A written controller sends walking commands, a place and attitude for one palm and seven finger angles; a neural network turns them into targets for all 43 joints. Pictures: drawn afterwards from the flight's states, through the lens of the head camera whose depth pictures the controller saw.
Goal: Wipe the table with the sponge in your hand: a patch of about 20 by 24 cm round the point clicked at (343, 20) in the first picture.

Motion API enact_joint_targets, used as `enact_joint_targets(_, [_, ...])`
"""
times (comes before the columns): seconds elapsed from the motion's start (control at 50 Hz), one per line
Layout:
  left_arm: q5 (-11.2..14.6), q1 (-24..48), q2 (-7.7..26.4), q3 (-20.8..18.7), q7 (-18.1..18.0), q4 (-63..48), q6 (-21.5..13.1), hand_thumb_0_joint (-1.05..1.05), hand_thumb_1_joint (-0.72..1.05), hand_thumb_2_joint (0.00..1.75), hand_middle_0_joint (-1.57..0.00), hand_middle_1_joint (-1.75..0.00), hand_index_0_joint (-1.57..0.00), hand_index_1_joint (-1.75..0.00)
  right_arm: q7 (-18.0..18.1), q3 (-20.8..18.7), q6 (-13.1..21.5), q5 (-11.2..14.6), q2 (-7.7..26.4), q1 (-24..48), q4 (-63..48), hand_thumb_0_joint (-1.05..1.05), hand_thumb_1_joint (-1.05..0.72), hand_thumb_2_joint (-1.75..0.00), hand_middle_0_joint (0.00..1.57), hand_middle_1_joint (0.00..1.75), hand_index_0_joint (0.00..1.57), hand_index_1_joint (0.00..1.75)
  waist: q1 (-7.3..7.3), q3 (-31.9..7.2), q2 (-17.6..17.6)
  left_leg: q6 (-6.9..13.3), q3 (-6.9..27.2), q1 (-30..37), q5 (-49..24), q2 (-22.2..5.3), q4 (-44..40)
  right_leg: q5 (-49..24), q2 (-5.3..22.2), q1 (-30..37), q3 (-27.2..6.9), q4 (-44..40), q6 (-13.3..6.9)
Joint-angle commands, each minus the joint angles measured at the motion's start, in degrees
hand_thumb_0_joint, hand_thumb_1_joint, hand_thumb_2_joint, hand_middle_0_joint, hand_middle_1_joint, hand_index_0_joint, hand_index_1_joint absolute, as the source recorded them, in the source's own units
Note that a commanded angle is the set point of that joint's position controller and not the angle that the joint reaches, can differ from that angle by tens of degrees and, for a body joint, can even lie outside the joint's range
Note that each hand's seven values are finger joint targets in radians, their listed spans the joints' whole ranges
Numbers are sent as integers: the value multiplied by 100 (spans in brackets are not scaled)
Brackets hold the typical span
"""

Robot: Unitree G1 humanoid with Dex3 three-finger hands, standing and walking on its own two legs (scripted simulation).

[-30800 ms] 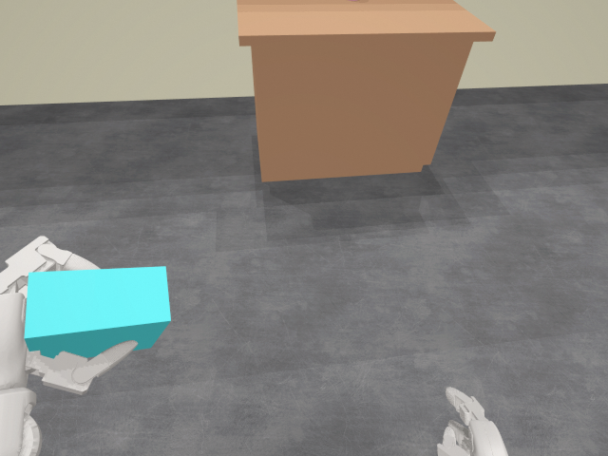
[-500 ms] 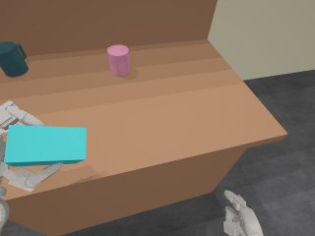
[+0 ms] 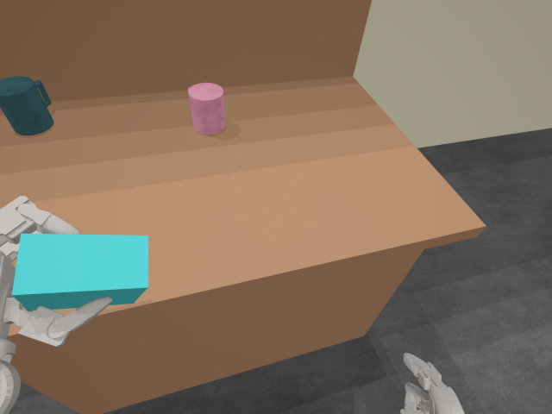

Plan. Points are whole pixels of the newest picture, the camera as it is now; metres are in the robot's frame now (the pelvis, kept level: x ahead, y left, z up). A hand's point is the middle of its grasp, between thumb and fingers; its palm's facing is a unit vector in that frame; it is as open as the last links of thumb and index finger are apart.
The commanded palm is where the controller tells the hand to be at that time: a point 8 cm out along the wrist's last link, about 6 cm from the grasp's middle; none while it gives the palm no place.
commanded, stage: look again from close up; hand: left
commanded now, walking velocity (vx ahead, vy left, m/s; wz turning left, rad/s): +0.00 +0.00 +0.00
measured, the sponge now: (104, 273) +0.23 +0.22 +0.14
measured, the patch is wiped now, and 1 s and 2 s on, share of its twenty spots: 0.00 0.00 0.00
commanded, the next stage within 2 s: shuffle to correct the standing spot in 0.40 s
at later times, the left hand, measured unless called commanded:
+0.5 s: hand (63, 266) +0.22 +0.25 +0.16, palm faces +0.37 -0.88 -0.31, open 9.9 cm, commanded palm +0.17 +0.28 +0.18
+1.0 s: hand (151, 238) +0.26 +0.17 +0.16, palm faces +0.26 -0.92 -0.31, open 9.9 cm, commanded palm +0.21 +0.22 +0.18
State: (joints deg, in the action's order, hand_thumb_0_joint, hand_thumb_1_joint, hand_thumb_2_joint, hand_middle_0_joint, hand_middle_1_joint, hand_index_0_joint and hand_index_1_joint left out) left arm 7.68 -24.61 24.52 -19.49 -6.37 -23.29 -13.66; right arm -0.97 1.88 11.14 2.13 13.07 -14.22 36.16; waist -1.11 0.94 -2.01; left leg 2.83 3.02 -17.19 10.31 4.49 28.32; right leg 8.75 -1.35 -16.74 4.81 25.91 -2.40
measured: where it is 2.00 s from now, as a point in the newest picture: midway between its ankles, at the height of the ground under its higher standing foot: outside the picture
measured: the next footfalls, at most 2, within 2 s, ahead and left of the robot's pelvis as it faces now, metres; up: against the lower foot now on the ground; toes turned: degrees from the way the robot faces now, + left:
none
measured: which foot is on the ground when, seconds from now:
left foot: down 0.00-1.00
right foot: down 0.00-1.00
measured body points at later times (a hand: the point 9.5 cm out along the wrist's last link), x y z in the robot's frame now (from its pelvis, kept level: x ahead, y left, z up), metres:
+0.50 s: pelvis +0.01 +0.00 +0.00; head +0.02 +0.01 +0.45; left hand +0.19 +0.30 +0.18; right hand +0.20 -0.22 -0.06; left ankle +0.05 +0.08 -0.74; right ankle +0.06 -0.09 -0.74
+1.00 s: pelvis +0.03 -0.05 +0.00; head +0.04 -0.04 +0.45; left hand +0.25 +0.22 +0.18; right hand +0.19 -0.28 -0.08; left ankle +0.05 +0.08 -0.74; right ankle +0.06 -0.09 -0.74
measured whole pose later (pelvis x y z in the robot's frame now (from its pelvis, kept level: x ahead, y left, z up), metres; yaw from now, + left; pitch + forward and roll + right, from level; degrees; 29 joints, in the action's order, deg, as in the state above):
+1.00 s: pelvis +0.03 -0.05 +0.00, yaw -4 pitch +1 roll +1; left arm 9.0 -24.6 23.0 -19.1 -5.0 -26.4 -8.7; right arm -0.3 1.2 7.3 2.4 10.1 -11.9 33.3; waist 0.1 -0.1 -1.5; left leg -0.7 0.7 -16.7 15.0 0.1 31.1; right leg 11.9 -5.8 -17.7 2.6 28.8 -6.6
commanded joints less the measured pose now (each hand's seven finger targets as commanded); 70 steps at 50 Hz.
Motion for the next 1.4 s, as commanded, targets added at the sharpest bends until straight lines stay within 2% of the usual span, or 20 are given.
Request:
enact_joint_targets(0.0, [42, 608, 910, -575, -93, -1280, -373, 0, 10, 130, -120, -160, -120, -160, 74, -303, 381, 48, 781, 607, -884, 0, -90, -90, 20, 30, 20, 30, -37, -543, 513, -109, 922, -139, 1075, -813, -905, 1107, 779, 296, -795, -560, 95])
enact_joint_targets(0.18, [22, 729, 1086, -688, -98, -1485, -324, 0, 10, 130, -120, -160, -120, -160, 107, -329, 409, 60, 813, 656, -939, 0, -90, -90, 20, 30, 20, 30, -40, -762, 739, -182, 973, 39, 450, -804, -863, 531, 773, 527, -789, -377, 87])
enact_joint_targets(0.2, [41, 732, 905, -543, -76, -1478, -331, 0, 10, 130, -120, -160, -120, -160, 107, -307, 390, 50, 758, 641, -924, 0, -90, -90, 20, 30, 20, 30, -38, -731, 710, -189, 993, -5, 434, -831, -914, 505, 756, 561, -727, -354, 97])
enact_joint_targets(0.3, [94, 556, 861, -592, -53, -1303, -260, 0, 10, 130, -120, -160, -120, -160, 126, -332, 332, 54, 739, 654, -956, 0, -90, -90, 20, 30, 20, 30, -56, -788, 409, -250, 896, 171, -77, -776, -809, 137, 812, 620, -747, -420, 88])
enact_joint_targets(0.44, [118, 551, 785, -525, -26, -1161, -181, 0, 10, 130, -120, -160, -120, -160, 153, -350, 243, 93, 727, 698, -1045, 0, -90, -90, 20, 30, 20, 30, -48, -682, 428, -260, 889, 207, -4, -781, -835, 248, 846, 551, -816, -572, 96])
enact_joint_targets(0.48, [104, 608, 940, -622, -44, -1300, -169, 0, 10, 130, -120, -160, -120, -160, 157, -356, 237, 119, 751, 781, -1059, 0, -90, -90, 20, 30, 20, 30, -30, -691, 475, -243, 894, 309, 36, -768, -799, 320, 864, 486, -861, -631, 86])
enact_joint_targets(0.56, [127, 734, 824, -571, -8, -1348, -195, 0, 10, 130, -120, -160, -120, -160, 167, -359, 215, 81, 646, 741, -1088, 0, -90, -90, 20, 30, 20, 30, -53, -753, 415, -293, 953, 329, 262, -970, -945, 398, 687, 360, -853, -431, 116])
enact_joint_targets(0.58, [114, 815, 963, -677, -25, -1433, -185, 0, 10, 130, -120, -160, -120, -160, 172, -368, 213, 106, 663, 811, -1095, 0, -90, -90, 20, 30, 20, 30, -51, -783, 577, -303, 979, 423, 298, -1006, -971, 429, 640, 288, -878, -350, 111])
enact_joint_targets(0.64, [85, 996, 793, -548, -20, -1434, -174, 0, 10, 130, -120, -160, -120, -160, 175, -373, 194, 66, 555, 779, -1105, 0, -90, -90, 20, 30, 20, 30, -56, -760, 761, -256, 1082, 228, 810, -1209, -1136, 565, 521, 240, -908, -73, 117])
enact_joint_targets(0.76, [24, 1059, 763, -516, 3, -1493, -90, 0, 10, 130, -120, -160, -120, -160, 129, -391, 90, 42, 483, 792, -1173, 0, -90, -90, 20, 30, 20, 30, -66, -769, 826, -227, 1018, 312, 608, -1408, -1005, 358, 443, 66, -1038, 206, 62])
enact_joint_targets(0.94, [224, 249, 851, -791, 23, -1493, 138, 0, 10, 130, -120, -160, -120, -160, 115, -372, -66, 77, 406, 675, -1141, 0, -90, -90, 20, 30, 20, 30, 37, -941, 172, -217, 177, 235, 204, -933, 244, -178, 1114, 252, -1732, -592, -306])
enact_joint_targets(0.98, [252, 72, 1054, -984, -4, -1536, 185, 0, 10, 130, -120, -160, -120, -160, 154, -367, -86, 112, 416, 756, -1164, 0, -90, -90, 20, 30, 20, 30, 42, -923, 149, -213, 131, 291, 99, -948, 276, -262, 1127, 260, -1672, -622, -286])
enact_joint_targets(1.02, [273, 97, 971, -930, -1, -1650, 175, 0, 10, 130, -120, -160, -120, -160, 183, -359, -102, 89, 420, 724, -1151, 0, -90, -90, 20, 30, 20, 30, 60, -921, 218, -189, 69, 305, 85, -920, 264, -353, 1093, 283, -1621, -645, -239])
enact_joint_targets(1.08, [229, -36, 1034, -981, -44, -1746, 178, 0, 10, 130, -120, -160, -120, -160, 225, -380, -67, 123, 533, 867, -1156, 0, -90, -90, 20, 30, 20, 30, 41, -976, 680, -159, 117, 521, -322, -860, 166, -923, 1137, 412, -1576, -730, -7])
enact_joint_targets(1.1, [208, -34, 877, -827, -40, -1801, 146, 0, 10, 130, -120, -160, -120, -160, 232, -370, -67, 97, 547, 826, -1140, 0, -90, -90, 20, 30, 20, 30, 42, -1014, 733, -141, 134, 533, -421, -828, 153, -1109, 1115, 509, -1517, -732, 105])
enact_joint_targets(1.16, [142, -170, 863, -825, -61, -1604, 169, 0, 10, 130, -120, -160, -120, -160, 261, -400, -54, 103, 600, 832, -1133, 0, -90, -90, 20, 30, 20, 30, 7, -1045, 473, -118, 136, 573, -468, -735, 122, -1404, 1114, 753, -1496, -883, 378])
enact_joint_targets(1.2, [99, -214, 792, -757, -81, -1497, 199, 0, 10, 130, -120, -160, -120, -160, 298, -387, -79, 99, 623, 887, -1087, 0, -90, -90, 20, 30, 20, 30, 8, -1053, 295, -97, 161, 631, -529, -729, 40, -1477, 1120, 846, -1384, -877, 395])
enact_joint_targets(1.26, [71, -169, 730, -707, -75, -1326, 277, 0, 10, 130, -120, -160, -120, -160, 338, -405, -111, 114, 653, 918, -1119, 0, -90, -90, 20, 30, 20, 30, 4, -992, -111, -77, 186, 692, -397, -708, -11, -1160, 1113, 795, -1396, -1046, 481])
enact_joint_targets(1.36, [-4, 156, 632, -512, -73, -1208, 401, 0, 10, 130, -120, -160, -120, -160, 396, -344, -173, 96, 675, 976, -1133, 0, -90, -90, 20, 30, 20, 30, 22, -730, -90, -33, 247, 894, -100, -755, -178, 30, 1040, 337, -1450, -1385, 433])
enact_joint_targets(1.38, [-35, 258, 763, -582, -100, -1183, 430, 0, 10, 130, -120, -160, -120, -160, 409, -316, -191, 109, 690, 1062, -1095, 0, -90, -90, 20, 30, 20, 30, 13, -646, 81, -24, 269, 992, -73, -776, -252, 250, 1042, 169, -1464, -1447, 393])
